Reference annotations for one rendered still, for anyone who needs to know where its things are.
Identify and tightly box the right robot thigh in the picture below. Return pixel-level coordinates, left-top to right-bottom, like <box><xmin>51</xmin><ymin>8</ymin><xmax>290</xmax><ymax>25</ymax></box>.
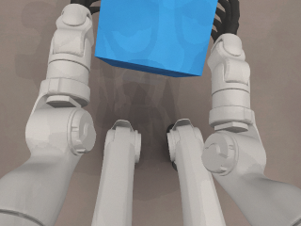
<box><xmin>166</xmin><ymin>124</ymin><xmax>226</xmax><ymax>226</ymax></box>

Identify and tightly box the robot left upper arm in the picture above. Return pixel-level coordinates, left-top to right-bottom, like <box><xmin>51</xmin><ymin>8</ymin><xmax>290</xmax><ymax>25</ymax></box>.
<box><xmin>0</xmin><ymin>107</ymin><xmax>96</xmax><ymax>226</ymax></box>

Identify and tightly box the right robot forearm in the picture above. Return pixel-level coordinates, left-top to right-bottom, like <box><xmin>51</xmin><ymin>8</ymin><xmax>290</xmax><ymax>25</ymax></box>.
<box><xmin>207</xmin><ymin>33</ymin><xmax>262</xmax><ymax>145</ymax></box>

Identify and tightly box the robot left shin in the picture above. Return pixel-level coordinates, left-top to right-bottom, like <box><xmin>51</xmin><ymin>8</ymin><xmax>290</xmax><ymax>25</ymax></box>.
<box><xmin>103</xmin><ymin>120</ymin><xmax>134</xmax><ymax>153</ymax></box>

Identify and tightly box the robot right hand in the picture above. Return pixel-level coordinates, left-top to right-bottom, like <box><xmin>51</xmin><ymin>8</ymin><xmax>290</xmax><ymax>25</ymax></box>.
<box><xmin>211</xmin><ymin>0</ymin><xmax>240</xmax><ymax>43</ymax></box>

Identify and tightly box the carton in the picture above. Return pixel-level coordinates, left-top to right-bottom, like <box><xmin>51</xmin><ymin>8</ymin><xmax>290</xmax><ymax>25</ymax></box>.
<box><xmin>94</xmin><ymin>0</ymin><xmax>218</xmax><ymax>77</ymax></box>

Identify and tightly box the left robot forearm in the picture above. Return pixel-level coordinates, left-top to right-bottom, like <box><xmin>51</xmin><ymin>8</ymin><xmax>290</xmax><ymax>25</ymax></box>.
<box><xmin>25</xmin><ymin>4</ymin><xmax>94</xmax><ymax>147</ymax></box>

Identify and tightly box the robot right upper arm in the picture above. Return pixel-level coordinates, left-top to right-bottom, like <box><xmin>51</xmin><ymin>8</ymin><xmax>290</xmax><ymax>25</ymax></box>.
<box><xmin>201</xmin><ymin>130</ymin><xmax>301</xmax><ymax>226</ymax></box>

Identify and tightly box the robot left hand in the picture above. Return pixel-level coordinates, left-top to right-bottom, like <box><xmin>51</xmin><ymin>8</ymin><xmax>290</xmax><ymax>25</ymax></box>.
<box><xmin>70</xmin><ymin>0</ymin><xmax>101</xmax><ymax>15</ymax></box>

